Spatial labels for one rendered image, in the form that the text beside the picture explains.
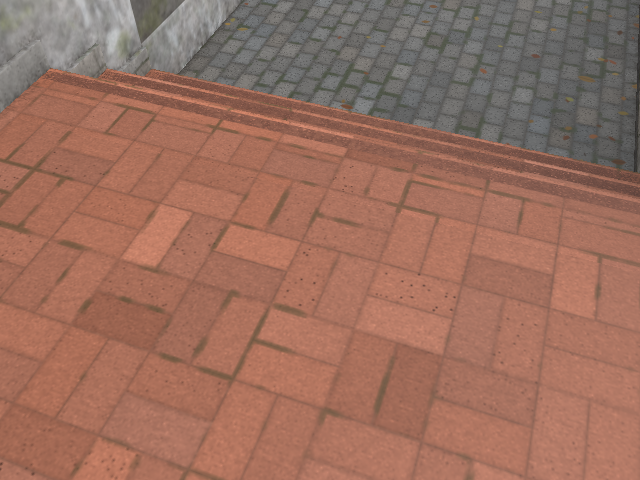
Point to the stairs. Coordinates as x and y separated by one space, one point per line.
536 163

